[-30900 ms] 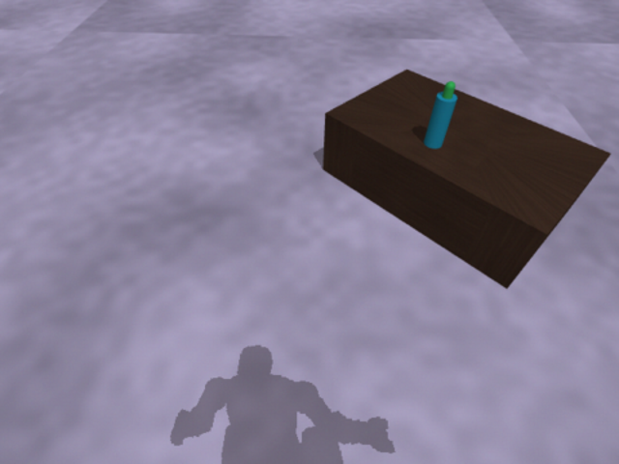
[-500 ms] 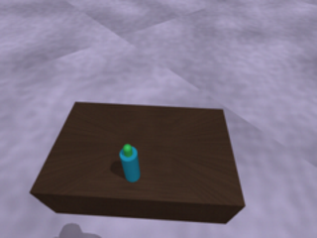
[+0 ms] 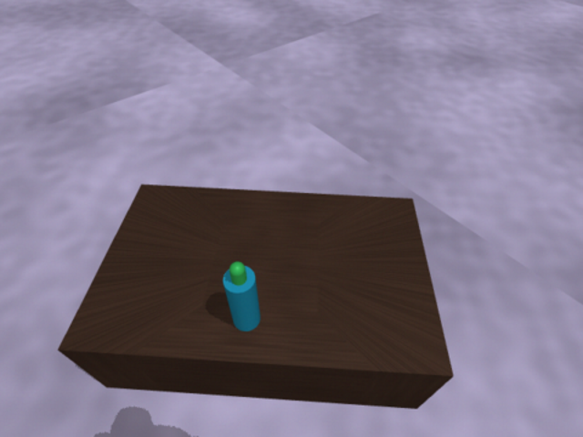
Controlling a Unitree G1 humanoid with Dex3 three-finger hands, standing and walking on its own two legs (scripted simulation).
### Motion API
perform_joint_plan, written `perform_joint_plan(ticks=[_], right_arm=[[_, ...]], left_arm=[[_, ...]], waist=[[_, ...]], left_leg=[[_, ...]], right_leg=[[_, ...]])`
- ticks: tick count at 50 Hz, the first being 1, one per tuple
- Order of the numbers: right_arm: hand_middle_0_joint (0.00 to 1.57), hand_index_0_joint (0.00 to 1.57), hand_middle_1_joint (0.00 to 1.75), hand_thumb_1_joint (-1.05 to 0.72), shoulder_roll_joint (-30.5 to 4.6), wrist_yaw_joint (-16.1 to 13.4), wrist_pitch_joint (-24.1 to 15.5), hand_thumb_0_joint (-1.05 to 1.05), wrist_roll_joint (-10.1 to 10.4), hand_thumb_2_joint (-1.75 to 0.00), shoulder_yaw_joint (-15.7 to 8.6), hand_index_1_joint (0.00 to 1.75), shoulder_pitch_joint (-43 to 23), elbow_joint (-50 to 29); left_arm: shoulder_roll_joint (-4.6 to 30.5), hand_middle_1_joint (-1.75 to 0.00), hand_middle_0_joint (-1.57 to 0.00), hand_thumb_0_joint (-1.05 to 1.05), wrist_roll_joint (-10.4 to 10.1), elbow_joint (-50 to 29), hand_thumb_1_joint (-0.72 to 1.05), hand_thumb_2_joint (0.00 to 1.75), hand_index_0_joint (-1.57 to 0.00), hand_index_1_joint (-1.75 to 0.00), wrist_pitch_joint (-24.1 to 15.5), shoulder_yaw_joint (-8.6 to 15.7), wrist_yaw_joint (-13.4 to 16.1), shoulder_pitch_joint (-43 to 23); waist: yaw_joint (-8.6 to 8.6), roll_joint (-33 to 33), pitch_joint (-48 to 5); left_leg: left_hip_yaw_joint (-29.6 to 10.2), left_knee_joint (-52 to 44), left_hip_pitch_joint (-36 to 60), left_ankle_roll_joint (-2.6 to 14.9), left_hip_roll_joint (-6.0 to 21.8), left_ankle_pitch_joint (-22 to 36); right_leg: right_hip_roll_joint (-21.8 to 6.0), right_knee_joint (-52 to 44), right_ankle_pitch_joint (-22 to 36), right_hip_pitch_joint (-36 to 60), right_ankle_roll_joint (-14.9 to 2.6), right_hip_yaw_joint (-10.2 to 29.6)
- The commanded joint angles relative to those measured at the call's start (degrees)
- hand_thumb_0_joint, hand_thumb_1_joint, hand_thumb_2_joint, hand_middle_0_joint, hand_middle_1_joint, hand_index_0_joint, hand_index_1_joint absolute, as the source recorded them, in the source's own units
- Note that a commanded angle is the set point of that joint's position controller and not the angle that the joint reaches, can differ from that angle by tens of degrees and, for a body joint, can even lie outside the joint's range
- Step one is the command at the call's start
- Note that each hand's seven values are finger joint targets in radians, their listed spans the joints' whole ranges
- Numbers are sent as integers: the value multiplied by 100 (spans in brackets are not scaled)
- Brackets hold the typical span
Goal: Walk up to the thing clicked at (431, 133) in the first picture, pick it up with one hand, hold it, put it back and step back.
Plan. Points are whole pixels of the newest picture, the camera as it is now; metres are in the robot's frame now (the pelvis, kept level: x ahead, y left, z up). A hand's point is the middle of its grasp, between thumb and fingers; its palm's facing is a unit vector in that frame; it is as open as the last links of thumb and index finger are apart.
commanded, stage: stand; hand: left
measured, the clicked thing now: (242, 294) +0.49 +0.15 -0.32
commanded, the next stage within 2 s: step back in 0.46 s
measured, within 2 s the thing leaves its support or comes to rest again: neither
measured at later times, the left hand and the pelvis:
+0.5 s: hand out of the picture +0.08 +0.25 -0.16, palm faces -0.01 -0.94 -0.34, open 7.4 cm; pelvis +0.00 +0.00 +0.00, yaw +0 degrees
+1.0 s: hand out of the picture +0.00 +0.25 -0.16, palm faces +0.02 -0.90 -0.43, open 7.4 cm; pelvis -0.09 -0.02 -0.02, yaw +3 degrees
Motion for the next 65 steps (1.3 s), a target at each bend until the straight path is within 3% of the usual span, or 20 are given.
perform_joint_plan(ticks=[1, 22, 23, 26, 31, 34, 36, 37, 38, 39, 43, 48, 51, 53, 54, 55, 56, 57, 61, 65], right_arm=[[20, 20, 30, -90, -1218, -54, -123, 0, 36, -90, -222, 30, -255, -341], [20, 20, 30, -90, -1224, -64, -106, 0, 33, -90, -210, 30, -247, -362], [20, 20, 30, -90, -1550, -26, -5, 0, 90, -90, -339, 30, -440, -481], [20, 20, 30, -90, -1478, -19, 66, 0, 162, -90, -387, 30, -240, -620], [20, 20, 30, -90, -1733, -13, 191, 0, 134, -90, -563, 30, -401, -1008], [20, 20, 30, -90, -1697, -24, 260, 0, 82, -90, -609, 30, -591, -1274], [20, 20, 30, -90, -1527, -9, 317, 0, 118, -90, -586, 30, -768, -1475], [20, 20, 30, -90, -1227, -20, 341, 0, 155, -90, -522, 30, -910, -1581], [20, 20, 30, -90, -1076, -51, 399, 0, 91, -90, -486, 30, -754, -1615], [20, 20, 30, -90, -1211, -68, 439, 0, 40, -90, -526, 30, -448, -1556], [20, 20, 30, -90, -1379, -37, 382, 0, 206, -90, -591, 30, 329, -1282], [20, 20, 30, -90, -1293, -114, 269, 0, 74, -90, -413, 30, -157, -1608], [20, 20, 30, -90, -1318, -121, 241, 0, -15, -90, -446, 30, 264, -1596], [20, 20, 30, -90, -1296, -98, 192, 0, -65, -90, -512, 30, 688, -1387], [20, 20, 30, -90, -1497, -88, 177, 0, -121, -90, -608, 30, 633, -1399], [20, 20, 30, -90, -1926, -72, 171, 0, -227, -90, -711, 30, 546, -1531], [20, 20, 30, -90, -2340, -12, 197, 0, -170, -90, -751, 30, 260, -1629], [20, 20, 30, -90, -2413, -14, 198, 0, -163, -90, -775, 30, 237, -1665], [20, 20, 30, -90, -1432, -114, 188, 0, -144, -90, -541, 30, -550, -1906], [20, 20, 30, -90, -1302, -156, 185, 0, -41, -90, -569, 30, 63, -1872]], left_arm=[[1233, -30, -20, 0, 11, -361, 90, 90, -20, -30, -139, 208, 101, -166], [1258, -30, -20, 0, 14, -401, 90, 90, -20, -30, -146, 193, 118, -201], [1584, -30, -20, 0, -116, -495, 90, 90, -20, -30, -76, 414, 162, -269], [1404, -30, -20, 0, -139, -691, 90, 90, -20, -30, -28, 424, 207, -126], [1211, -30, -20, 0, -77, -931, 90, 90, -20, -30, 124, 420, 178, 71], [1177, -30, -20, 0, -28, -925, 90, 90, -20, -30, 160, 483, 143, 385], [1380, -30, -20, 0, 21, -956, 90, 90, -20, -30, 133, 553, 139, 576], [1775, -30, -20, 0, 64, -1040, 90, 90, -20, -30, 101, 649, 137, 467], [2200, -30, -20, 0, 135, -1246, 90, 90, -20, -30, 57, 734, 154, 87], [2289, -30, -20, 0, 187, -1454, 90, 90, -20, -30, 26, 759, 179, -264], [1692, -30, -20, 0, 192, -1726, 90, 90, -20, -30, -7, 660, 218, -902], [1497, -30, -20, 0, 129, -1682, 90, 90, -20, -30, 44, 659, 320, 207], [1695, -30, -20, 0, 54, -1892, 90, 90, -20, -30, 107, 717, 327, 3], [1715, -30, -20, 0, -30, -2024, 90, 90, -20, -30, 183, 674, 273, -296], [1514, -30, -20, 0, -49, -2074, 90, 90, -20, -30, 217, 598, 245, -244], [1200, -30, -20, 0, -81, -2163, 90, 90, -20, -30, 224, 539, 244, -76], [1276, -30, -20, 0, -83, -2133, 90, 90, -20, -30, 241, 605, 316, -416], [1376, -30, -20, 0, 12, -2076, 90, 90, -20, -30, 258, 662, 383, -529], [1310, -30, -20, 0, -78, -1774, 90, 90, -20, -30, 244, 646, 307, 276], [1143, -30, -20, 0, 14, -1903, 90, 90, -20, -30, 128, 594, 302, 237]], waist=[[22, -7, -372], [21, -64, -466], [5, 12, 83], [-29, 139, -503], [0, 828, -911], [144, 1001, -1073], [312, 377, -932], [437, -620, -511], [353, -1262, -270], [218, -1240, -180], [-222, -940, -372], [497, -954, -1005], [244, -1488, -1082], [-72, -1314, -1107], [-47, -633, -1073], [-11, 741, -1165], [-171, 1468, -882], [-327, 1515, -701], [328, 758, -259], [-41, 812, -565]], left_leg=[[-444, -319, 330, 228, 550, 604], [-386, -183, 358, 219, 554, 1045], [-457, 318, -28, 399, 481, 1968], [-437, 554, 114, 623, 629, 2627], [-976, 327, -240, 1220, 1110, 1889], [-1034, 647, -686, 1341, 1152, 1482], [-665, 1580, -1096, 1024, 507, 522], [-282, 2706, -1570, 484, -469, -767], [-442, 3993, -1718, 328, -928, -2440], [-800, 4743, -1645, 320, -725, -2635], [-764, 5023, -1743, 190, -757, -1858], [-565, 3174, -2306, 67, -472, -2082], [-364, 1807, -1544, 204, -161, -1983], [93, 340, -548, 249, -289, -531], [-340, 262, -3, 326, -17, 450], [-1843, 183, 534, 693, 1087, 1621], [-2523, -9, 48, 1498, 1707, 1884], [-2899, -241, -685, 1844, 2011, 1514], [-980, 307, 90, 1147, 950, 1989], [-1075, 728, 1271, 1507, 1163, 2677]], right_leg=[[-479, -373, 399, -310, -307, 355], [-494, -349, 850, -174, -278, 311], [-374, 221, 1741, -584, -359, 326], [-261, 763, 1909, -346, -453, 106], [245, 1978, 206, -559, -463, -19], [273, 2199, -521, -469, -560, 76], [-280, 1369, 99, -604, -814, 647], [-1175, 145, 760, -928, -1251, 1709], [-2025, -335, 1127, -1477, -1743, 2696], [-2271, -315, 1157, -1929, -2024, 2929], [-1178, 390, 1628, -1255, -1466, 1225], [-1330, 1172, 3039, 983, -1544, 1276], [-1528, 1435, 3550, 687, -1455, 1326], [-1174, 1850, 2927, -90, -1163, 927], [-817, 2104, 1898, -830, -839, 707], [45, 3030, 101, -1897, -521, 318], [878, 3887, -2488, -2368, -370, 504], [911, 4766, -2789, -2090, -335, 1099], [973, 5424, -1484, -2882, -380, 1276], [775, 4540, -1596, -2949, -54, 1020]])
